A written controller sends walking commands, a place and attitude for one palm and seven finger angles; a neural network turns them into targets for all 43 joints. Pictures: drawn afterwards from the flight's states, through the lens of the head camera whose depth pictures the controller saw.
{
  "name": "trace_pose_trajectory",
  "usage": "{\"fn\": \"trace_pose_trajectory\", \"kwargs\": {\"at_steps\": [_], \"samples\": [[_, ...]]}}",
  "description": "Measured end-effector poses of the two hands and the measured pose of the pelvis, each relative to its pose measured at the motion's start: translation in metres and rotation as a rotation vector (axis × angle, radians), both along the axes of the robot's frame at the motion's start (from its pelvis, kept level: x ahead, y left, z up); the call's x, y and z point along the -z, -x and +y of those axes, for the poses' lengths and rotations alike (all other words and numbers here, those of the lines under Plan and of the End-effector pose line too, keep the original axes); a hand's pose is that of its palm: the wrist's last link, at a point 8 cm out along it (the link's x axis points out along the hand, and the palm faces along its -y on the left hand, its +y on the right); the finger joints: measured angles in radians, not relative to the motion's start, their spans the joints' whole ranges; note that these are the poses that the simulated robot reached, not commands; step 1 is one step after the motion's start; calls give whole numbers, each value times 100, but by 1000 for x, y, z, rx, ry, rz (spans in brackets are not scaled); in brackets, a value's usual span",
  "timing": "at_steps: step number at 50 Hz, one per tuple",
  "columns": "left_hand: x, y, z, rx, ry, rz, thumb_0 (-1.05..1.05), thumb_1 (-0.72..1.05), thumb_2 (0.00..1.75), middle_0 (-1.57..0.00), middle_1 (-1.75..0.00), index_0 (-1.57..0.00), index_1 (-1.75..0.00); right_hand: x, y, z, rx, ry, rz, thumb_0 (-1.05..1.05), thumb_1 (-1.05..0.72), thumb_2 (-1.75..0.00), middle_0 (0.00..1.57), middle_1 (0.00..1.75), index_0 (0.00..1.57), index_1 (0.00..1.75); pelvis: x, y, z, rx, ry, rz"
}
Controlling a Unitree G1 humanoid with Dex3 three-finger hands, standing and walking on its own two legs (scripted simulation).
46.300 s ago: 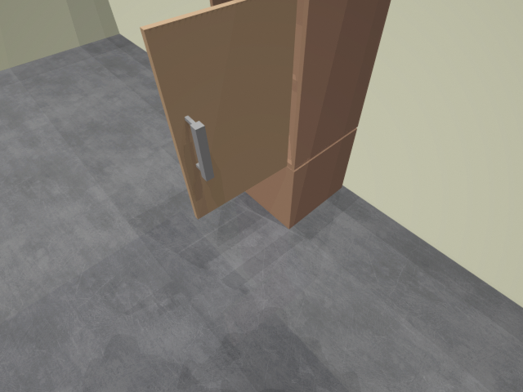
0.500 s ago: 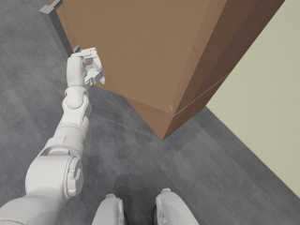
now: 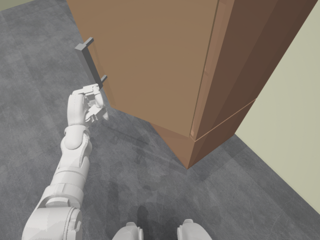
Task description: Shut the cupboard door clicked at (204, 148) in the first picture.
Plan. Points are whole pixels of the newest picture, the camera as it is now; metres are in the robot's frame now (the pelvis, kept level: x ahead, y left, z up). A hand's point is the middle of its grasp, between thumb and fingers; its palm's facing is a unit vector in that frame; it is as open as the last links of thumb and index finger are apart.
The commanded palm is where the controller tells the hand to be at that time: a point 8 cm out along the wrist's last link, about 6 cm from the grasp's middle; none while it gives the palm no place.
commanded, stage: draw the hand back to the body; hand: left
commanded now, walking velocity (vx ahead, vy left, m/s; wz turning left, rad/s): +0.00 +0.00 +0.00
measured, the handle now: (94, 65) +0.64 +0.20 +0.02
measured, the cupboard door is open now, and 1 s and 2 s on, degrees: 30 30 30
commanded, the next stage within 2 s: step back with the hand held close in 1.32 s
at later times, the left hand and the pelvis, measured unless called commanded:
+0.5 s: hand (32, 141) +0.30 +0.22 +0.15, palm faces +0.16 -0.96 -0.23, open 3.3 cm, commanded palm +0.26 +0.27 +0.17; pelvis +0.02 +0.03 +0.06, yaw +1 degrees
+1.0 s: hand out of the picture +0.20 +0.32 +0.24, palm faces +0.49 -0.75 -0.44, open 6.5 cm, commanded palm +0.15 +0.35 +0.25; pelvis +0.02 +0.05 +0.07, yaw +2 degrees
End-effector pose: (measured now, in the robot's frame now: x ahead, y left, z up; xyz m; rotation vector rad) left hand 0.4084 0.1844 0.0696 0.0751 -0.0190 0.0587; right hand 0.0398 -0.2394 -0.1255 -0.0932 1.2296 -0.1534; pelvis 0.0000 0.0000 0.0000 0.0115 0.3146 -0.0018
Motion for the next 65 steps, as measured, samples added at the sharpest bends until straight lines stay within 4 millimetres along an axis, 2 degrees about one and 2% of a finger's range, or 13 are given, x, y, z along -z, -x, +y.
{"fn": "trace_pose_trajectory", "kwargs": {"at_steps": [6, 10, 14, 18, 23, 29, 34, 38, 43, 50, 54, 59, 65], "samples": [[-23, 34, 20, 15, 42, -14, 2, 90, 90, -130, -150, -131, -150, -31, -20, -11, -28, 66, -78, 1, -91, -89, 20, 30, 20, 30, -19, 0, -1, -23, 11, -80], [-36, 52, 25, 65, 42, -45, 2, 90, 90, -130, -150, -130, -149, -51, -47, -18, -38, 117, -183, 1, -91, -89, 20, 30, 20, 30, -26, -1, 4, -26, 19, -120], [-45, 73, 33, 78, 27, -34, 2, 90, 90, -127, -146, -127, -146, -69, -80, -15, -41, 133, -299, 1, -91, -89, 20, 30, 20, 30, -33, -3, 12, -17, 18, -160], [-57, 98, 48, 23, -68, 22, 2, 90, 90, -120, -139, -120, -138, -91, -114, 3, -26, 130, -385, 1, -91, -89, 20, 30, 20, 30, -44, -9, 19, -10, 14, -210], [-80, 125, 77, -73, -133, 38, 2, 90, 90, -109, -126, -109, -126, -114, -152, 36, -77, 101, -478, 1, -91, -89, 20, 30, 20, 30, -57, -15, 28, -20, 20, -268], [-111, 155, 104, -163, -176, 7, 2, 90, 90, -93, -109, -93, -109, -129, -179, 74, -165, 46, -554, 1, -91, -89, 20, 30, 20, 30, -66, -21, 39, -33, 25, -321], [-125, 179, 120, -216, -206, 8, 2, 90, 90, -79, -94, -80, -94, -130, -184, 95, -214, 11, -562, 1, -91, -89, 20, 30, 20, 30, -71, -24, 46, -36, 24, -349], [-134, 198, 137, -275, -244, 12, 2, 89, 90, -69, -83, -69, -82, -127, -180, 99, -231, 4, -541, 1, -91, -89, 20, 30, 20, 30, -73, -26, 48, -38, 23, -362], [-159, 223, 156, -359, -322, -32, 2, 89, 90, -55, -68, -55, -67, -122, -171, 94, -237, 9, -522, 1, -90, -89, 20, 30, 20, 30, -73, -27, 49, -41, 23, -373], [-192, 256, 169, -447, -432, -103, 2, 89, 90, -36, -47, -37, -47, -118, -163, 79, -217, 21, -524, 1, -91, -89, 20, 30, 20, 30, -74, -24, 45, -40, 21, -383], [-182, 263, 168, -480, -408, -76, 1, 89, 90, -28, -39, -29, -38, -117, -160, 68, -214, 34, -523, 1, -91, -89, 20, 30, 20, 30, -74, -19, 40, -43, 16, -388], [-163, 258, 153, -461, -343, -36, 2, 89, 90, -24, -33, -24, -33, -119, -156, 55, -211, 62, -526, 1, -91, -89, 20, 30, 20, 30, -74, -16, 32, -42, 12, -388], [-175, 254, 135, -408, -365, -102, 2, 89, 90, -22, -31, -22, -31, -125, -157, 43, -189, 77, -568, 1, -91, -89, 20, 30, 20, 30, -73, -18, 23, -35, 13, -394]]}}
